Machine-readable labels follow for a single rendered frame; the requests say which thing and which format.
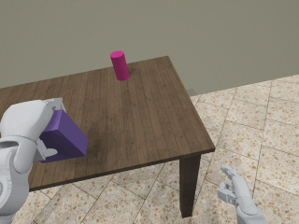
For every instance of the right robot forearm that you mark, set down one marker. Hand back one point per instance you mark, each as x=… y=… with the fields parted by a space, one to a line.
x=248 y=212

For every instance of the left robot forearm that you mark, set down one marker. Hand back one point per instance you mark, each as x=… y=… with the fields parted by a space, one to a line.
x=16 y=161

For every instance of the robot right hand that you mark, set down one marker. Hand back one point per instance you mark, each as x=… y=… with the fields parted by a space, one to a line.
x=237 y=188

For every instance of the table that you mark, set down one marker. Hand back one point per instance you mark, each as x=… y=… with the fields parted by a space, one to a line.
x=144 y=120

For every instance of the sponge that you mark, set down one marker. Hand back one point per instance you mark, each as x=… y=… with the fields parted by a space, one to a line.
x=63 y=134

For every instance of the robot left hand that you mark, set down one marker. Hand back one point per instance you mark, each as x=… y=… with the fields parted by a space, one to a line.
x=29 y=120

